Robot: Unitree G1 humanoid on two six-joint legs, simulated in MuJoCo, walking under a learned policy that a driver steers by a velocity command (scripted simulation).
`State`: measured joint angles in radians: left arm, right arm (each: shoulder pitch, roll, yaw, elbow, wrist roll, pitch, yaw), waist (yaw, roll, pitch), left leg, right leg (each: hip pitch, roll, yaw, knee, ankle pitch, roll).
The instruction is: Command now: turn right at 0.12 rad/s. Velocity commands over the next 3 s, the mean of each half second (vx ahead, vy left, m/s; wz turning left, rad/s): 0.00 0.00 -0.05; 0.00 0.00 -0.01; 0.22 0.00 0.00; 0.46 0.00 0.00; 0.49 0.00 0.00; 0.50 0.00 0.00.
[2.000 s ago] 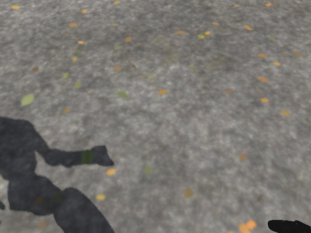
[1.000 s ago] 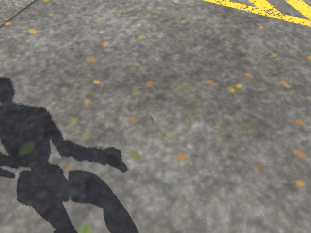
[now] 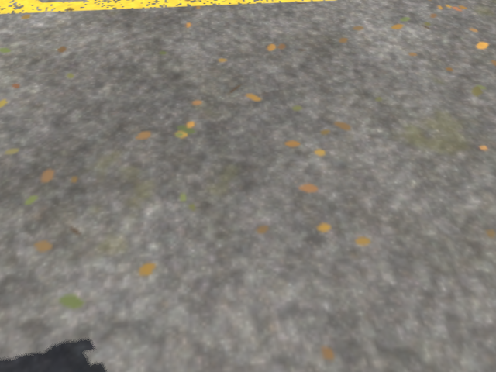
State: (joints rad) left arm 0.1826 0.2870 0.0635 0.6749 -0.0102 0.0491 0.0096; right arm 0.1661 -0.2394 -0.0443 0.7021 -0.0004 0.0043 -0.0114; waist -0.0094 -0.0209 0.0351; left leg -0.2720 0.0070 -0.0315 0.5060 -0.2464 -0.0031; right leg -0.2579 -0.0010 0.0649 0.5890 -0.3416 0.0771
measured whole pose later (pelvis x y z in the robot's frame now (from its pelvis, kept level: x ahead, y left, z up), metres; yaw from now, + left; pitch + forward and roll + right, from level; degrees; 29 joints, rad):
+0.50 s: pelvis +0.00 -0.03 +0.00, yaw +0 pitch -1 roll +0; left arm 0.23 0.22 0.02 0.75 0.01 0.00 0.01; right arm 0.22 -0.25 -0.04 0.85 -0.01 -0.01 -0.03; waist -0.02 0.00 0.03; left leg -0.23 0.04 -0.04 0.51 -0.26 -0.06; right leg -0.18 0.03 0.05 0.53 -0.32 -0.01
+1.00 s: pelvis +0.00 -0.02 +0.00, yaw +0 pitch -2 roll +0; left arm 0.27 0.22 0.03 0.92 0.00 -0.01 0.03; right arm 0.22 -0.23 -0.04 1.04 0.00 0.01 -0.05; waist -0.01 0.00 0.04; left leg -0.21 0.04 -0.05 0.50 -0.26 -0.05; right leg -0.16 0.03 0.04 0.50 -0.31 -0.01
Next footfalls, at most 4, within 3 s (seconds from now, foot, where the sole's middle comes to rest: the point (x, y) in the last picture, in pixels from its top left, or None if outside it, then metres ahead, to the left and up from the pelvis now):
0.02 right None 0.02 -0.14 -0.77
1.78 right None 0.43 -0.12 -0.77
2.32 left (209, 280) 0.74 0.12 -0.77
2.90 right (281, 198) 1.05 -0.11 -0.77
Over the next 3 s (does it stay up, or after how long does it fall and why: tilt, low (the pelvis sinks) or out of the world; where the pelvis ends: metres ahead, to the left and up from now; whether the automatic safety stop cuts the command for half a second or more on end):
stays up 0.94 -0.02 -0.01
